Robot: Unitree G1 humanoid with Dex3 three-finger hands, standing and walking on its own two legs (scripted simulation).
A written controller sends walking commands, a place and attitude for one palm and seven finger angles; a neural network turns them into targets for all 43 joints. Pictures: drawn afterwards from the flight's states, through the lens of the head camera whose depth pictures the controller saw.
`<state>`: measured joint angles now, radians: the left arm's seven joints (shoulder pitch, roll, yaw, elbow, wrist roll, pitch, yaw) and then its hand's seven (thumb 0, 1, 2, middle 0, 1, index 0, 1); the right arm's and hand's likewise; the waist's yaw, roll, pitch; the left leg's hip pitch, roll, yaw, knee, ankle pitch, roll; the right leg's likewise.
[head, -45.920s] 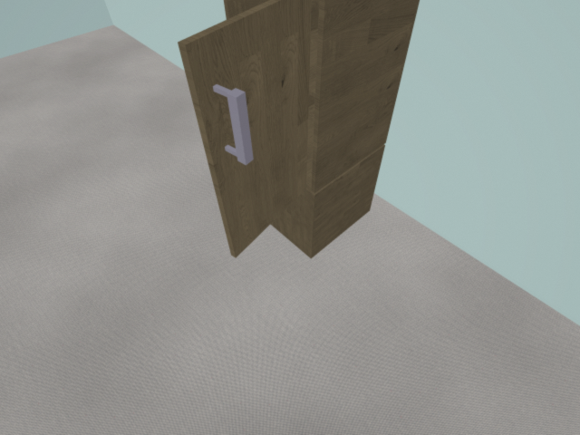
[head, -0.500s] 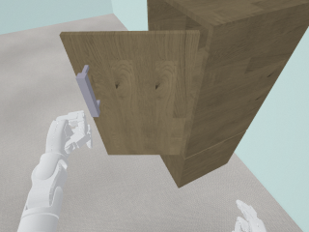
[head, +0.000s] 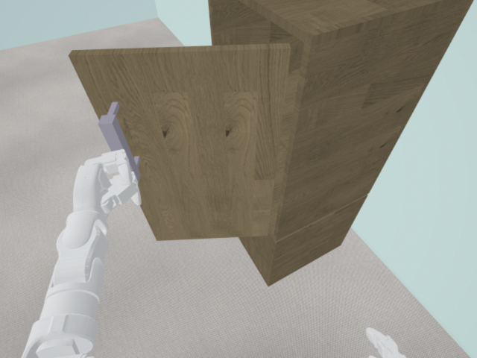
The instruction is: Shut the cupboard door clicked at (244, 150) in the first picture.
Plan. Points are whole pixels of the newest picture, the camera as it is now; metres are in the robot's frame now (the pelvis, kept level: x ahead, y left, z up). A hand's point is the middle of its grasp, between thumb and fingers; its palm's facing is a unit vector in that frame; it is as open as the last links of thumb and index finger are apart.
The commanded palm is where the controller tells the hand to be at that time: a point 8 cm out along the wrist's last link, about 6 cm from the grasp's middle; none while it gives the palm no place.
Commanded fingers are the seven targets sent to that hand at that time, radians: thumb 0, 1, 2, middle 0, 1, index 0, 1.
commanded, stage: bring the fist close to the handle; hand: left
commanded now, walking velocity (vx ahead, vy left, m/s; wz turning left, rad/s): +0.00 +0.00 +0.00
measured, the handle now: (124, 144) +0.47 +0.24 +0.10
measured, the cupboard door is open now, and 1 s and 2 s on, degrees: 64 58 46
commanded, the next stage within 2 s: push the door shut along its arc in 0.24 s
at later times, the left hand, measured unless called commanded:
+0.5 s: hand (133, 182) +0.38 +0.20 +0.10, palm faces +0.07 -1.00 -0.03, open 3.1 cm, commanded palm +0.36 +0.24 +0.10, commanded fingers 0.00 0.90 0.90 -1.30 -1.50 -1.30 -1.50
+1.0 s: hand (136, 157) +0.42 +0.20 +0.11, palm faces -0.05 -1.00 -0.04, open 3.1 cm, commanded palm +0.42 +0.23 +0.10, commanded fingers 0.00 0.90 0.90 -1.30 -1.50 -1.30 -1.50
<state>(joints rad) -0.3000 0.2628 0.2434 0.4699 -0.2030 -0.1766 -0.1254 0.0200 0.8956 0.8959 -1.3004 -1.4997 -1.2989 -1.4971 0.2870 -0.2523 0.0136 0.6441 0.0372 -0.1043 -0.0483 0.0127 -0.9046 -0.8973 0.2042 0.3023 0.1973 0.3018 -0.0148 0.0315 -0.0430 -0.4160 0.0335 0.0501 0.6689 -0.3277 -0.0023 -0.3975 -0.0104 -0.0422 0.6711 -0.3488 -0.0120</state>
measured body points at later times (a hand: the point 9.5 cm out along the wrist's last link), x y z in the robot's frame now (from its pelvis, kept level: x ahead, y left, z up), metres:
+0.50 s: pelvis -0.01 +0.00 +0.00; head +0.02 -0.01 +0.45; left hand +0.37 +0.25 +0.10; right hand +0.12 -0.25 -0.11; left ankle +0.01 +0.12 -0.72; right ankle +0.00 -0.11 -0.72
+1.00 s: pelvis -0.02 +0.01 -0.01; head +0.04 +0.01 +0.43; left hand +0.42 +0.26 +0.12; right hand +0.06 -0.26 -0.13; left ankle +0.01 +0.12 -0.72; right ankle +0.00 -0.11 -0.72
